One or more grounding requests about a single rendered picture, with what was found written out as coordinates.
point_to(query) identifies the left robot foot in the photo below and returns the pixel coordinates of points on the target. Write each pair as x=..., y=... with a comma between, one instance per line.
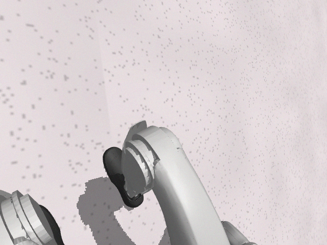
x=55, y=228

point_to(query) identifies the right robot foot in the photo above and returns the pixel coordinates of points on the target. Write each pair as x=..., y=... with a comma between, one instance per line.
x=112, y=163

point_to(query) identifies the right robot hand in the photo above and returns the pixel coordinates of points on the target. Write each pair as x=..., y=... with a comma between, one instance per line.
x=234, y=236

